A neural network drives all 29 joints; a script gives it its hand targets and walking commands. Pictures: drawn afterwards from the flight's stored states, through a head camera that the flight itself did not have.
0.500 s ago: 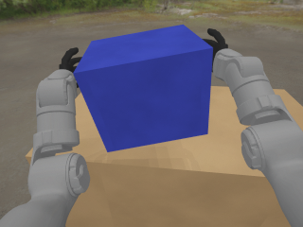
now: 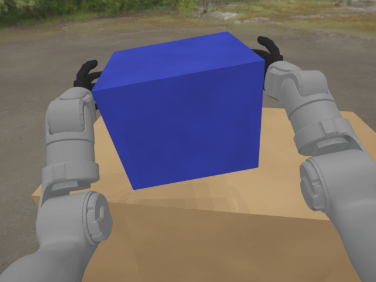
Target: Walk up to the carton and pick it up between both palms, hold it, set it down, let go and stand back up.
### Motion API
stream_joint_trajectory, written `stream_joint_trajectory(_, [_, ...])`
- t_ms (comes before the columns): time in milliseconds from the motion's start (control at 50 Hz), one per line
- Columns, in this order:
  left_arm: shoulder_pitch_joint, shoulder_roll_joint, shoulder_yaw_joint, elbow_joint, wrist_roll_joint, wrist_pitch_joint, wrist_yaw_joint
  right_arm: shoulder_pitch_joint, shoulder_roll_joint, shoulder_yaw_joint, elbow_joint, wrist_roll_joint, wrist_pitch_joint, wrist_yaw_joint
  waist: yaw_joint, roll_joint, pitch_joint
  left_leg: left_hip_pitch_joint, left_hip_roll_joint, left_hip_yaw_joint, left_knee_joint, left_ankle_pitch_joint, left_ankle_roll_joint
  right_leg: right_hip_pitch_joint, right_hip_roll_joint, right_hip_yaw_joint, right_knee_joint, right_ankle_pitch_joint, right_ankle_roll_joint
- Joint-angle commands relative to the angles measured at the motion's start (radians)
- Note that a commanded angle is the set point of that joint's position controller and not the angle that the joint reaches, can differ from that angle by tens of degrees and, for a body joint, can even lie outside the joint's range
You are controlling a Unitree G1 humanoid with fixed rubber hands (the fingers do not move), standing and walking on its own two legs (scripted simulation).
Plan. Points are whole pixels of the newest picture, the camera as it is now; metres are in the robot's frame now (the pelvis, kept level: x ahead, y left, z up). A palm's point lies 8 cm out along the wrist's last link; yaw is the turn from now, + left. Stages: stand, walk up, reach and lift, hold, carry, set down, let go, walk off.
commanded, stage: hold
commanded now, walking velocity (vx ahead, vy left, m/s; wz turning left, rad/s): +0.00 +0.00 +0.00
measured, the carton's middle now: (182, 106) +0.41 -0.01 +0.25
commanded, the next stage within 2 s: none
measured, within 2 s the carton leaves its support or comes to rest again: neither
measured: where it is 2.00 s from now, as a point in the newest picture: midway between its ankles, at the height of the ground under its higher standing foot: outside the picture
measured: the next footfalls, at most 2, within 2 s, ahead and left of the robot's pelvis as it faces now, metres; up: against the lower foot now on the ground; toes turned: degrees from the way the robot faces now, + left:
none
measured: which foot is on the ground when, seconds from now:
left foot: down 0.00-1.00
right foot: down 0.00-1.00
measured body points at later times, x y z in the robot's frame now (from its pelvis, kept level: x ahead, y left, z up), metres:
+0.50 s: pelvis +0.00 +0.00 +0.00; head -0.09 +0.02 +0.44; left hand +0.39 +0.19 +0.30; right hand +0.39 -0.18 +0.33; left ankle +0.01 +0.12 -0.75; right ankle +0.01 -0.11 -0.75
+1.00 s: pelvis +0.00 +0.00 +0.00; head -0.09 +0.02 +0.44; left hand +0.39 +0.19 +0.30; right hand +0.39 -0.18 +0.33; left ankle +0.01 +0.12 -0.75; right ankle +0.01 -0.11 -0.75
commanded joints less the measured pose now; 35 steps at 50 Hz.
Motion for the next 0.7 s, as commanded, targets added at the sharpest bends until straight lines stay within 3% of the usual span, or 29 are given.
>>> stream_joint_trajectory(0, [-0.768, -0.489, -0.319, -0.167, -0.208, -0.085, -0.154, -0.595, 0.642, 0.132, -0.259, 0.139, 0.004, 0.136, -0.003, 0.036, -0.26, -0.031, -0.054, -0.022, -0.043, 0.193, -0.024, 0.172, 0.036, 0.083, 0.009, 0.17, 0.02])
stream_joint_trajectory(680, [-0.769, -0.495, -0.319, -0.156, -0.21, -0.091, -0.15, -0.603, 0.641, 0.128, -0.256, 0.139, -0.002, 0.136, -0.004, 0.04, -0.265, -0.029, -0.054, -0.024, -0.042, 0.194, -0.024, 0.168, 0.036, 0.082, 0.008, 0.163, 0.02])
